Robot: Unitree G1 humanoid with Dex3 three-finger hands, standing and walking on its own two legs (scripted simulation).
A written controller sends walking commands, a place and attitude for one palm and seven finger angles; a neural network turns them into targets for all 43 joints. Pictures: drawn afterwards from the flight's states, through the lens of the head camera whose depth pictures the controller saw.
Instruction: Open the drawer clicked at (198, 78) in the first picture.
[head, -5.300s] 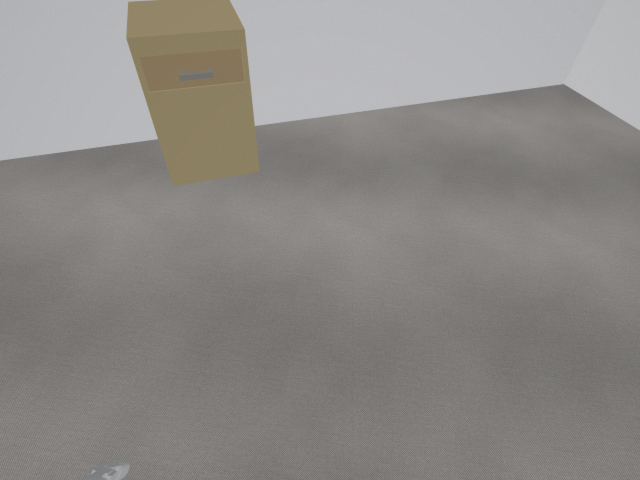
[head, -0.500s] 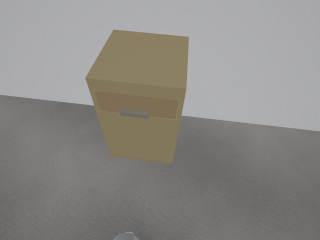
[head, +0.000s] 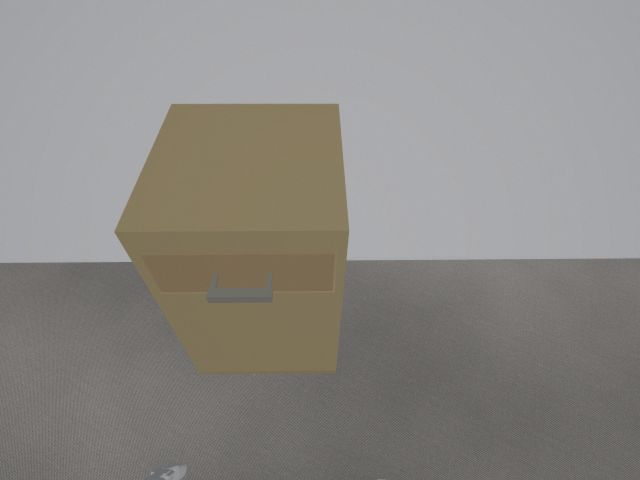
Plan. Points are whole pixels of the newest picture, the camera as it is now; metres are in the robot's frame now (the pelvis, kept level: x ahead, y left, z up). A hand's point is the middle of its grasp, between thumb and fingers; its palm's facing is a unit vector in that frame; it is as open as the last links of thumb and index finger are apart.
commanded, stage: come to a stop and stand still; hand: left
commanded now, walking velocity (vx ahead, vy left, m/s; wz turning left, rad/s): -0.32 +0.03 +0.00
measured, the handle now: (241, 286) +0.51 +0.18 -0.21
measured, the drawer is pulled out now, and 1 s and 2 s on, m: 0.00 0.00 0.00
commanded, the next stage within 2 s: look again from close up in 1.52 s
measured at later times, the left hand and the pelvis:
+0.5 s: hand out of the picture +0.02 +0.23 -0.17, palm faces +0.05 -0.97 -0.25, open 7.4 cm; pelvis -0.04 +0.04 -0.01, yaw -1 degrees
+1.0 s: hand out of the picture -0.05 +0.19 -0.17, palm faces +0.02 -0.99 -0.17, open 7.4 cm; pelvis -0.05 +0.02 +0.00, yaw -1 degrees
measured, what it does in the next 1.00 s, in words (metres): steps on the spot: left foot, then right foot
